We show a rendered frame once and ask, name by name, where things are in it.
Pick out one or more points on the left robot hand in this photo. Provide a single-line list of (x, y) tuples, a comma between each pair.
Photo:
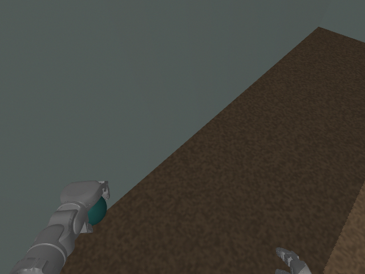
[(87, 193)]

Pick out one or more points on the left robot arm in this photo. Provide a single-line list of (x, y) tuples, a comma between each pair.
[(54, 243)]

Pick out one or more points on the right robot hand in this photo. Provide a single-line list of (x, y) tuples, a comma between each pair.
[(292, 260)]

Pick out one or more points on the ball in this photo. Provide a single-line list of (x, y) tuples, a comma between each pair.
[(97, 212)]

